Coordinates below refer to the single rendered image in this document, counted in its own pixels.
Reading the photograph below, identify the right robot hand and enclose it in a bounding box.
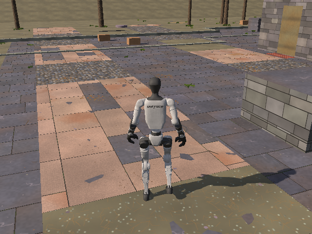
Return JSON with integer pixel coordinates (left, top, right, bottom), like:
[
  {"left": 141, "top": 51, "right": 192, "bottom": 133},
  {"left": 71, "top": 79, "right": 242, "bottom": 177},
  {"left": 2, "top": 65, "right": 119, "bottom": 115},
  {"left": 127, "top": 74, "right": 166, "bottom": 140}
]
[{"left": 175, "top": 136, "right": 186, "bottom": 147}]

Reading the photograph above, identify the right robot foot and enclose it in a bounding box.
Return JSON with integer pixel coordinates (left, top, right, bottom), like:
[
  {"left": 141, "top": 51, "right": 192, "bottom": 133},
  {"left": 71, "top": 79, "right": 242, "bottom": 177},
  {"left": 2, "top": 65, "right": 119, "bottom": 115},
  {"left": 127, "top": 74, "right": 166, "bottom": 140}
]
[{"left": 166, "top": 185, "right": 173, "bottom": 194}]

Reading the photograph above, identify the left robot hand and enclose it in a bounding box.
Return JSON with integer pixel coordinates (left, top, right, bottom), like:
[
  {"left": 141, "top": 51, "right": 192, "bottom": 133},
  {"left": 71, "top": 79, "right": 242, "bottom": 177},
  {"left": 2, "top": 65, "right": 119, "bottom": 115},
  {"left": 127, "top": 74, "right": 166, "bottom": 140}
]
[{"left": 127, "top": 134, "right": 138, "bottom": 144}]

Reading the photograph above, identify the right robot forearm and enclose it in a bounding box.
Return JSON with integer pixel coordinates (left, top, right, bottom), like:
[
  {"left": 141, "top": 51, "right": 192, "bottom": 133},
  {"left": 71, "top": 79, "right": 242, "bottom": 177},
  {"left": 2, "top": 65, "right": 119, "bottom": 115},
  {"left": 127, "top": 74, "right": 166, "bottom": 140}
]
[{"left": 175, "top": 118, "right": 185, "bottom": 138}]

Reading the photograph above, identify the right robot upper arm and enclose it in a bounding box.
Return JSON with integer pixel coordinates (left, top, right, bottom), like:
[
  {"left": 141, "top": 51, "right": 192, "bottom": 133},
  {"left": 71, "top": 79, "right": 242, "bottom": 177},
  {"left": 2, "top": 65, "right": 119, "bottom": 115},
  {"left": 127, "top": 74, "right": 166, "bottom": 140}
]
[{"left": 165, "top": 98, "right": 179, "bottom": 126}]

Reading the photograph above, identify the right robot shin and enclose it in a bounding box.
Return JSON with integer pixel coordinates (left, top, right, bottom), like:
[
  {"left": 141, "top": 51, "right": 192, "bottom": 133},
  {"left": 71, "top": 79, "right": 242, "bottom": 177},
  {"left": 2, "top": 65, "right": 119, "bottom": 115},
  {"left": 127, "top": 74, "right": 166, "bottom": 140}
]
[{"left": 165, "top": 155, "right": 172, "bottom": 188}]

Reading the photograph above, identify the left robot upper arm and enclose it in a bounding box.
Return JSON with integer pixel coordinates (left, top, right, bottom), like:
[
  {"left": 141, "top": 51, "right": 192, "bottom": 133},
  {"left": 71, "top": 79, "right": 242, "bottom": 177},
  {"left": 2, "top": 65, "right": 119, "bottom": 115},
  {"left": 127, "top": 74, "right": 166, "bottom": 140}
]
[{"left": 132, "top": 98, "right": 145, "bottom": 125}]

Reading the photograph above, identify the left robot forearm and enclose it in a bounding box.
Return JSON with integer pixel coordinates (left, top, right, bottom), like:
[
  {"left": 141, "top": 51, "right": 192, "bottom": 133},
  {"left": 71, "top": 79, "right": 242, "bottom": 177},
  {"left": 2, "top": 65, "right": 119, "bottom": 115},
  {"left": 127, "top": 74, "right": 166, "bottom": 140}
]
[{"left": 128, "top": 118, "right": 137, "bottom": 136}]

